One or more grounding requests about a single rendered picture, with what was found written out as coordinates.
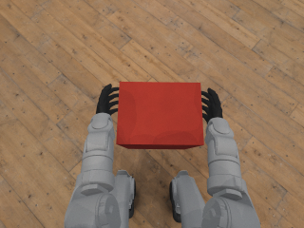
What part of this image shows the left robot shin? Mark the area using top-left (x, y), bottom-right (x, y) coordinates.
top-left (116, 170), bottom-right (133, 209)

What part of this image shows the left robot thigh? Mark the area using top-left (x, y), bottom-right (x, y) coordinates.
top-left (108, 175), bottom-right (135, 228)

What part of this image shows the carton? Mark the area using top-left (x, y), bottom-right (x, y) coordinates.
top-left (116, 82), bottom-right (204, 150)

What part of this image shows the robot left hand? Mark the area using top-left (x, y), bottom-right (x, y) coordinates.
top-left (96, 84), bottom-right (120, 116)

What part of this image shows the left robot upper arm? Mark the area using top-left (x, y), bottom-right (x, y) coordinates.
top-left (65, 192), bottom-right (122, 228)

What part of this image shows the right robot upper arm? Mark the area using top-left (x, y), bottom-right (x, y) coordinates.
top-left (201, 196), bottom-right (260, 228)

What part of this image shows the robot right hand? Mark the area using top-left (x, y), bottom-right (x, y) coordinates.
top-left (201, 87), bottom-right (223, 124)

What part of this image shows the left robot forearm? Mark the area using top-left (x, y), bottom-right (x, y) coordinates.
top-left (64, 112), bottom-right (115, 228)

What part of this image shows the right robot forearm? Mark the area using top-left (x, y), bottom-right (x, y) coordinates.
top-left (204, 117), bottom-right (261, 228)

